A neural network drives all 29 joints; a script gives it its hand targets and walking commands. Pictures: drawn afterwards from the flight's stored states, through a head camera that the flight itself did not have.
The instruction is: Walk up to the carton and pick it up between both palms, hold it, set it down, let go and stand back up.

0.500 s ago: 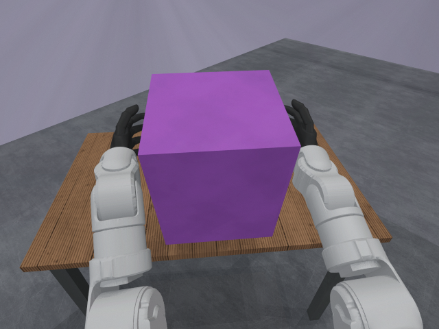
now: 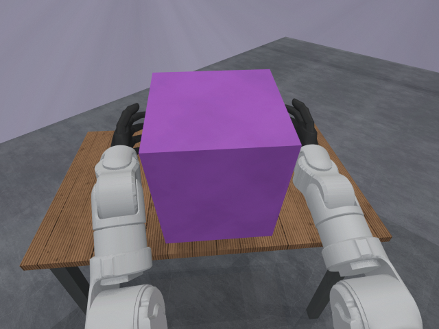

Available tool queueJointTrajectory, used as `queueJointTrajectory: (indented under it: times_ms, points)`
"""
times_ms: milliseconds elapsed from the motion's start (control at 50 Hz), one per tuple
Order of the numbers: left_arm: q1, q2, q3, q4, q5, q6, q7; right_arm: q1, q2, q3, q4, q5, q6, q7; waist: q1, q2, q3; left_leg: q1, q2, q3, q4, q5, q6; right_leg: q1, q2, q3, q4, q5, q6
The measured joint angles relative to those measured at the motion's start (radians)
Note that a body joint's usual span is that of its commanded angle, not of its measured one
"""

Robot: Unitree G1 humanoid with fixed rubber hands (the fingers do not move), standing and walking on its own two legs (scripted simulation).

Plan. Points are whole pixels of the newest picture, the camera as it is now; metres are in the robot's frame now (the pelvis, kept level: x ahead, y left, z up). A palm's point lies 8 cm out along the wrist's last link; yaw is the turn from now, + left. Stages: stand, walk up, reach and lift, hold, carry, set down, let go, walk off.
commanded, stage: hold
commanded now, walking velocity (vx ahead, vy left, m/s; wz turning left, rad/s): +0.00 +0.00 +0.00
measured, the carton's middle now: (216, 159) +0.39 +0.01 +0.16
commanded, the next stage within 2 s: none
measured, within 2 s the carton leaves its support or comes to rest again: neither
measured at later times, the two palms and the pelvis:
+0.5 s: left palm (124, 146) +0.37 +0.16 +0.21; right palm (303, 141) +0.36 -0.14 +0.21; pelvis +0.00 +0.00 +0.00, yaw +0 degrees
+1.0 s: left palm (123, 146) +0.37 +0.16 +0.21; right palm (301, 140) +0.37 -0.14 +0.21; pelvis +0.01 +0.00 +0.00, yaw +0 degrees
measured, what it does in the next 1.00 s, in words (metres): stands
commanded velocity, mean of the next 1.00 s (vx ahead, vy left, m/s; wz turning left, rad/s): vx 0.00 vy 0.00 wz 0.00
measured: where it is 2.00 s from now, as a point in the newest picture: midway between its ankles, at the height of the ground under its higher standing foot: outside the picture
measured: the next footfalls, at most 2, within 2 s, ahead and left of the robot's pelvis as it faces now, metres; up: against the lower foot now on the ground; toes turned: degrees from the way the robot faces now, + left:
none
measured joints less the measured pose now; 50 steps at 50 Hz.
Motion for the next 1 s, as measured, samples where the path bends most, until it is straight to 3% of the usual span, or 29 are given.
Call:
queueJointTrajectory:
  times_ms: [580,1000]
  points:
    - [-0.041,0.012,0.016,0.046,-0.02,-0.015,0.004,-0.034,0.005,-0.023,0.022,-0.011,0.0,-0.003,-0.001,-0.004,-0.027,-0.014,-0.002,0.001,0.001,-0.003,0.002,-0.015,-0.001,0.001,0.005,-0.005,0.002]
    - [0.009,-0.001,-0.001,-0.024,-0.009,0.003,0.002,0.005,-0.001,0.005,-0.025,0.018,0.007,-0.008,-0.01,-0.003,-0.013,-0.001,-0.003,0.002,0.014,-0.018,0.005,0.008,-0.002,0.002,-0.004,-0.008,0.006]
